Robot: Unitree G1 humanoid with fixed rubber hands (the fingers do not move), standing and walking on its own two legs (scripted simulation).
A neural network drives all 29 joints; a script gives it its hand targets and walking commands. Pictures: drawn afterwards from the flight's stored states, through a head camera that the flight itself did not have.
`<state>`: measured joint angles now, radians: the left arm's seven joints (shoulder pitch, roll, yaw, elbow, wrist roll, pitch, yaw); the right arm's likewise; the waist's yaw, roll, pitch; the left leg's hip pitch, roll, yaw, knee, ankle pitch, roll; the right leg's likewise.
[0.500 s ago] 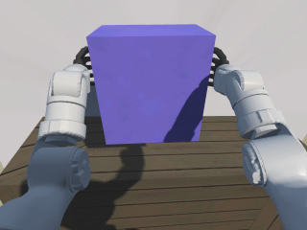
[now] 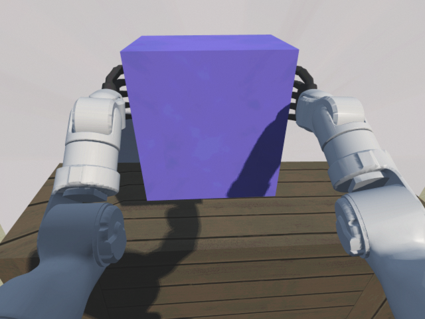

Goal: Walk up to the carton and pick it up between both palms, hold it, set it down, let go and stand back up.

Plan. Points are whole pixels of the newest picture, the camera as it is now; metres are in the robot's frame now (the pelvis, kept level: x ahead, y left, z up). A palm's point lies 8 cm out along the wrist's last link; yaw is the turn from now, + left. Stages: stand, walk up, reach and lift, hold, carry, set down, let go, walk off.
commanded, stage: hold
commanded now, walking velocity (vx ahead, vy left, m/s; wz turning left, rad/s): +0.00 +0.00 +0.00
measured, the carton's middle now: (209, 117) +0.41 +0.01 +0.28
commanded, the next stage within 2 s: none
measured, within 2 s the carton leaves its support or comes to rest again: neither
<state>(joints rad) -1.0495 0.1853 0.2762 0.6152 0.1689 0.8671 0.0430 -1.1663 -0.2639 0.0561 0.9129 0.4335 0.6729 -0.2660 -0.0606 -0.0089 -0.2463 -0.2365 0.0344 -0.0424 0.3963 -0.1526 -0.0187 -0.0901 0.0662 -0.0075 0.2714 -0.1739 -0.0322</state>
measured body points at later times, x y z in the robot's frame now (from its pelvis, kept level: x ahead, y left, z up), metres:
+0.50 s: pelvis +0.00 +0.00 +0.00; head -0.09 +0.03 +0.44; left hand +0.39 +0.18 +0.31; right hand +0.39 -0.16 +0.32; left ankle +0.04 +0.13 -0.75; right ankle -0.02 -0.10 -0.75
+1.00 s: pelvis +0.00 +0.00 +0.00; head -0.10 +0.03 +0.44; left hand +0.39 +0.18 +0.31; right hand +0.38 -0.16 +0.32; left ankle +0.04 +0.13 -0.75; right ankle -0.02 -0.10 -0.75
